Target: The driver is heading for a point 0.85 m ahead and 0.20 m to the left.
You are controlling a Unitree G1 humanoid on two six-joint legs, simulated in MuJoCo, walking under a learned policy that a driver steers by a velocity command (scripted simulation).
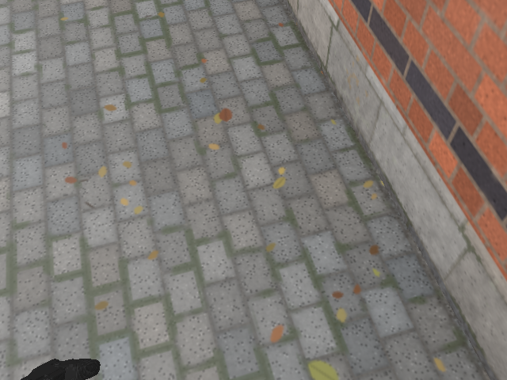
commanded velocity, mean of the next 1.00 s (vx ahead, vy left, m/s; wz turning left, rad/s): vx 0.40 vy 0.00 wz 0.23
